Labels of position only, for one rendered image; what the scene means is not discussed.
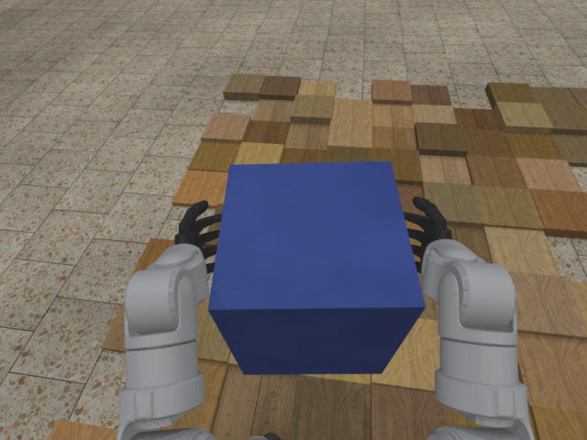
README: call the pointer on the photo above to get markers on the robot right hand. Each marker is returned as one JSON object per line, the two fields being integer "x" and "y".
{"x": 434, "y": 226}

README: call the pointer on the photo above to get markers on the right robot forearm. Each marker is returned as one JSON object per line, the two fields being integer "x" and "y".
{"x": 477, "y": 322}

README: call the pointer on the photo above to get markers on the carton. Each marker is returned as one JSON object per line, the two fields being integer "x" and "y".
{"x": 314, "y": 271}

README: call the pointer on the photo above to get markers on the robot left hand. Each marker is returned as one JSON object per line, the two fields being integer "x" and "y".
{"x": 189, "y": 230}

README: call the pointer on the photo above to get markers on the left robot forearm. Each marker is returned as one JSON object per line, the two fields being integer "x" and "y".
{"x": 162, "y": 378}

